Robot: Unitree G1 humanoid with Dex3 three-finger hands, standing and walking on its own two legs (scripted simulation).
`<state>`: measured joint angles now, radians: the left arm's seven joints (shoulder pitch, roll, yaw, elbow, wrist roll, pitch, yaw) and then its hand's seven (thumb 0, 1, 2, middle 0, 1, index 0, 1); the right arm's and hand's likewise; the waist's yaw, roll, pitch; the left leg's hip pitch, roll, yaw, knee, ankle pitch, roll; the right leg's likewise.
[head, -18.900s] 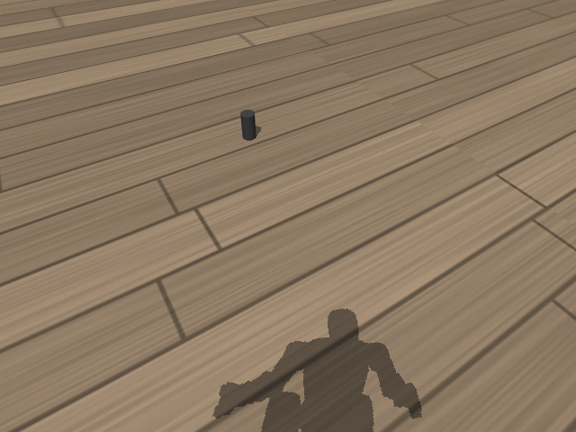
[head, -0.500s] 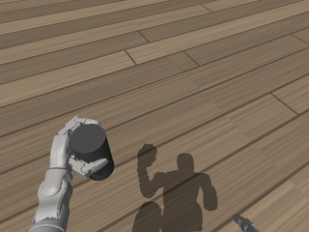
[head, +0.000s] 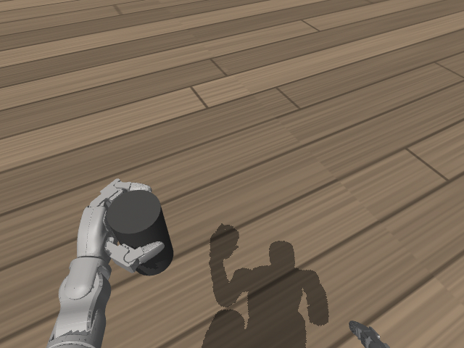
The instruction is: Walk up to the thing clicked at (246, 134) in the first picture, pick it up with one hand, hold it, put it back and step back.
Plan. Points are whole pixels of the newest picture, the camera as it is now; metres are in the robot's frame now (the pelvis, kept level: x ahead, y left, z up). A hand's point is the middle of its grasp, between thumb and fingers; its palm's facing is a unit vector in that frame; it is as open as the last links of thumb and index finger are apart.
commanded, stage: hold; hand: left
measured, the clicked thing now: (144, 235) +0.32 +0.16 +0.02
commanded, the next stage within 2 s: none
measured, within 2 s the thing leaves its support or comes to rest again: neither
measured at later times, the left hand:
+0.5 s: hand (137, 230) +0.31 +0.16 +0.06, palm faces +0.03 -1.00 +0.01, open 11.1 cm
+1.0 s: hand (136, 229) +0.31 +0.17 +0.06, palm faces +0.02 -1.00 +0.01, open 11.1 cm
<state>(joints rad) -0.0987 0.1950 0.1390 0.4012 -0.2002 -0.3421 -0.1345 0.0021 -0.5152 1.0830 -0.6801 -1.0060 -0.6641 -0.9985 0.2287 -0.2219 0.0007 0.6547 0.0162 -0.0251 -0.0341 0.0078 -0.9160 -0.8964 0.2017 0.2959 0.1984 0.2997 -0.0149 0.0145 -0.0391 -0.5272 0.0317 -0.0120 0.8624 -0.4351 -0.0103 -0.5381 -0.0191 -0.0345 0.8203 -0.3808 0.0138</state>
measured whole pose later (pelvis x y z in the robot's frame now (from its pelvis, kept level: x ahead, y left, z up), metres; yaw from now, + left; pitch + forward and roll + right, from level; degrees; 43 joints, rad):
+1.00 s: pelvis -0.01 +0.00 +0.00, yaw +0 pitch +5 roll -1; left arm -0.11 0.20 0.14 0.43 -0.20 -0.35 -0.16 0.00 -0.51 1.08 -0.67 -1.01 -0.66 -1.00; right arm 0.23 -0.23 0.00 0.67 0.02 -0.05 -0.03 0.01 -0.91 -0.90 0.20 0.30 0.20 0.30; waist -0.02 0.01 -0.03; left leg -0.52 0.03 -0.01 0.85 -0.42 -0.01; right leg -0.53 -0.02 -0.03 0.80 -0.36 0.01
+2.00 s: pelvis +0.00 +0.00 +0.00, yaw +0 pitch +5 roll -1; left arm -0.10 0.19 0.15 0.40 -0.20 -0.35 -0.13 0.00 -0.51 1.08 -0.67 -1.01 -0.66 -1.00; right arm 0.24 -0.22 0.00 0.66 0.02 -0.05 -0.03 0.01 -0.91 -0.90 0.20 0.30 0.20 0.30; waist -0.02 0.01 -0.04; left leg -0.52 0.03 -0.02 0.85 -0.42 -0.01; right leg -0.53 -0.02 -0.04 0.80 -0.37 0.01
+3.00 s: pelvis -0.06 +0.00 -0.23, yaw -1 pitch +33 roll -3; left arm -0.54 0.29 0.34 0.99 -0.16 -0.76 -0.20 0.00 -0.50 1.07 -0.67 -1.00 -0.66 -0.99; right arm 0.13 -0.25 0.01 0.69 -0.07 -0.06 0.07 0.01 -0.90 -0.90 0.20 0.30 0.20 0.30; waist -0.07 -0.01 -0.19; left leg -1.75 0.01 -0.05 1.88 -0.70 -0.01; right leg -1.76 -0.04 -0.03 1.82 -0.63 0.01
